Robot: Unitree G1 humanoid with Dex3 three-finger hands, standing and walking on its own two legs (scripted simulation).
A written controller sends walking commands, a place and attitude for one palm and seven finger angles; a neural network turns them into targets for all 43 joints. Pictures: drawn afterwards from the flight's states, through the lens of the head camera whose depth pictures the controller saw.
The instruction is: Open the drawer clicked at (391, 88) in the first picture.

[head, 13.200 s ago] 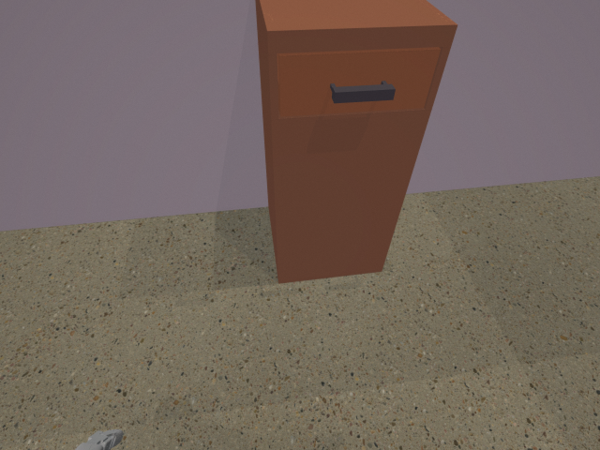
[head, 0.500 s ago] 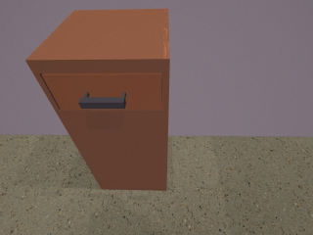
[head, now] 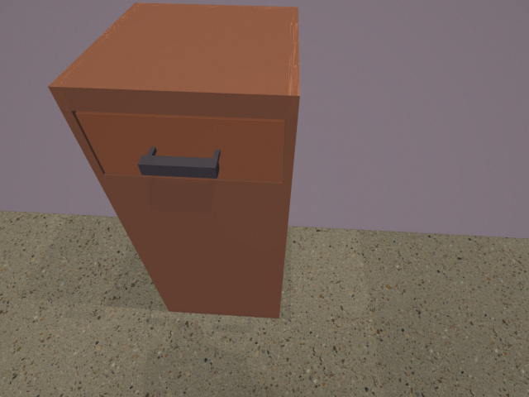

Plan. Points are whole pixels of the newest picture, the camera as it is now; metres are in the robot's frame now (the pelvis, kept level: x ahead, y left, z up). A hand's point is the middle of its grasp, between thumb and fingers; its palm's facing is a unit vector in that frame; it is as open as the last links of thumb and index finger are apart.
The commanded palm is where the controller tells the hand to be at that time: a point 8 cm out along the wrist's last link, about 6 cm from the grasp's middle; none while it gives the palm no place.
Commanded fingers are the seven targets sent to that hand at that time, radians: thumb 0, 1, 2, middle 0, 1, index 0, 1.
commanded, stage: look again from close up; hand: left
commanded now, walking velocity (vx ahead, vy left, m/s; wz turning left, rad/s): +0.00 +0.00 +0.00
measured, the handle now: (182, 159) +0.52 +0.20 +0.06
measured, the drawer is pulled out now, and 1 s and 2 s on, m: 0.00 0.00 0.00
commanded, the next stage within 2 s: raise the hand with hooked fingers in 0.44 s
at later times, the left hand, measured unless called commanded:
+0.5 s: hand out of the picture +0.00 +0.24 -0.18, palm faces +0.00 -0.98 -0.19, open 7.4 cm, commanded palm none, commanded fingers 0.00 0.90 0.90 -0.20 -0.30 -0.20 -0.30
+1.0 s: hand out of the picture +0.12 +0.24 -0.05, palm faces -0.02 -0.25 -0.97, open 8.8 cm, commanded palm +0.12 +0.27 +0.03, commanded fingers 0.00 0.34 0.66 -0.24 -0.66 -0.24 -0.66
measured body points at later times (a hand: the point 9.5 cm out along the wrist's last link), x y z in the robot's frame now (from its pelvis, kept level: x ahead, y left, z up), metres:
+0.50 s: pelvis -0.03 +0.06 +0.00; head -0.04 +0.08 +0.45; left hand +0.00 +0.29 -0.16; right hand -0.01 -0.17 -0.15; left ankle +0.01 +0.15 -0.74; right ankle -0.04 -0.09 -0.74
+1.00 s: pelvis -0.08 +0.06 -0.03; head -0.09 +0.04 +0.42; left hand +0.12 +0.25 +0.00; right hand +0.15 -0.17 -0.09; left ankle +0.00 +0.14 -0.74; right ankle -0.02 -0.04 -0.73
